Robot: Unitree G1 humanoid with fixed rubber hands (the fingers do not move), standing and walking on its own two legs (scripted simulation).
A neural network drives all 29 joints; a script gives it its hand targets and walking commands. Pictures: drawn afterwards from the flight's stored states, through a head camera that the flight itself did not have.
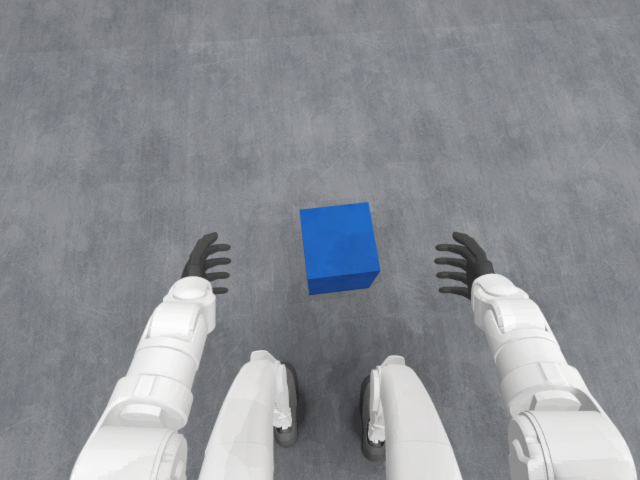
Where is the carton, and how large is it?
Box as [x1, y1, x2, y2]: [300, 202, 380, 294]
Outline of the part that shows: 367,202 300,210 309,294 368,287 380,270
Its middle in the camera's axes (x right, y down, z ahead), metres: +0.05 +0.03 +1.04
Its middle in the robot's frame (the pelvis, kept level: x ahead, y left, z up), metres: +0.53 -0.04 -0.58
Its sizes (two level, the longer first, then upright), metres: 0.178 0.174 0.215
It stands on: the floor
